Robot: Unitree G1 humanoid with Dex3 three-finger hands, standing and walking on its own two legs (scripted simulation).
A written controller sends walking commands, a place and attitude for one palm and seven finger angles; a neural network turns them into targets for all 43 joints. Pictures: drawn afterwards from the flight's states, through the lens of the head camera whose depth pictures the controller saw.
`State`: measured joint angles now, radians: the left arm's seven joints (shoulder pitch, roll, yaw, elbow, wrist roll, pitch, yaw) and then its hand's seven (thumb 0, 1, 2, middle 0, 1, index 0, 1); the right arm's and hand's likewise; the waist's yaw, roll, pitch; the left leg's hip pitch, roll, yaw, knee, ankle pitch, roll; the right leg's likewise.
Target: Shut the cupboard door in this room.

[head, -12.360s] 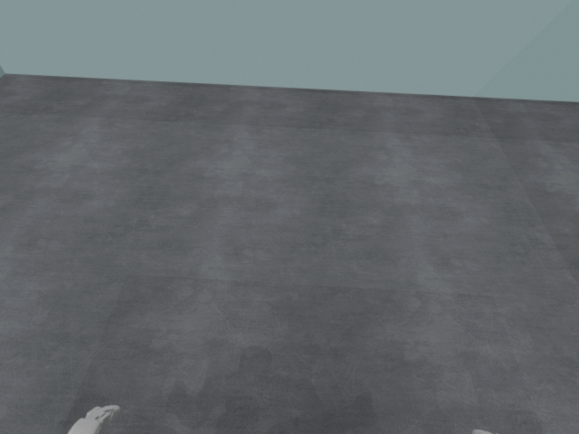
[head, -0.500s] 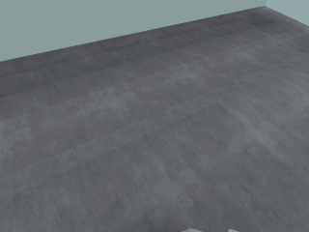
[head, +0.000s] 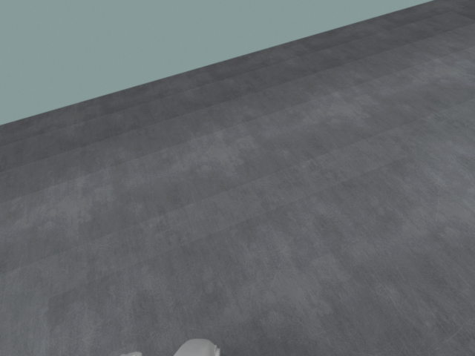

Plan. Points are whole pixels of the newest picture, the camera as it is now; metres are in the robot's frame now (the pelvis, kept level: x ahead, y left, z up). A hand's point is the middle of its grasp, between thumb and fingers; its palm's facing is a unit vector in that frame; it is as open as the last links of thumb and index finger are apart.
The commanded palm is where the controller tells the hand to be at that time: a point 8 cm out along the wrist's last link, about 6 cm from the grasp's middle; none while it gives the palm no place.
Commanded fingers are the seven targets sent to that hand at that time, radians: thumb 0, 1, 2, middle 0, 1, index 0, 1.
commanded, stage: turn or walk to find it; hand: left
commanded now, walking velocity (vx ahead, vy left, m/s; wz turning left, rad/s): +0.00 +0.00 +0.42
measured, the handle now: out of the picture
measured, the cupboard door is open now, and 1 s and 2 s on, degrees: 78 78 78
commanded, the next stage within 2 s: none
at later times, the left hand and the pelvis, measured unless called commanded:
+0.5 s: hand out of the picture -0.06 +0.26 -0.18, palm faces +0.28 -0.93 -0.24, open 7.4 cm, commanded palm none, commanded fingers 0.00 0.90 0.90 -0.20 -0.30 -0.20 -0.30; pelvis -0.03 +0.04 +0.00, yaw +13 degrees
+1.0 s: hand out of the picture -0.05 +0.18 -0.14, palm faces +0.41 -0.87 -0.28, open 7.4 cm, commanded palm none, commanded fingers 0.00 0.90 0.90 -0.20 -0.30 -0.20 -0.30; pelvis -0.05 -0.03 +0.00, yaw +25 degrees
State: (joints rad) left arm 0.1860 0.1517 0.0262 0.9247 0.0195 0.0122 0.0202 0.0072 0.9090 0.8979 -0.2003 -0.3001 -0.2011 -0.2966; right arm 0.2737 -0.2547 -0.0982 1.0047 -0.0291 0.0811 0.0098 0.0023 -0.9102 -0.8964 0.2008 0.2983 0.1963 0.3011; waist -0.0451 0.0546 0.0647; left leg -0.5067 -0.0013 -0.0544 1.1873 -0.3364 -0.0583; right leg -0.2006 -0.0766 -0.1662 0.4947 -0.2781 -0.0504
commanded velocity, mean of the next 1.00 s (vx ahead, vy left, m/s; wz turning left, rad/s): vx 0.00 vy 0.00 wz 0.42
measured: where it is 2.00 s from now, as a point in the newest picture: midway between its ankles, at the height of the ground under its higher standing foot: outside the picture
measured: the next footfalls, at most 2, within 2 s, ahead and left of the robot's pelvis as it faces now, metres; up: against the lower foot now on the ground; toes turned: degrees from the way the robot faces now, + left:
left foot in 0.34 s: -0.02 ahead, +0.16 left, +0.00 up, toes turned +14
right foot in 0.76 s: +0.03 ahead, -0.09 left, +0.00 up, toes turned +14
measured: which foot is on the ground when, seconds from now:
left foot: up 0.00-0.32, down 0.34-0.78, up 0.80-1.00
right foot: down 0.00-0.34, up 0.36-0.74, down 0.76-1.00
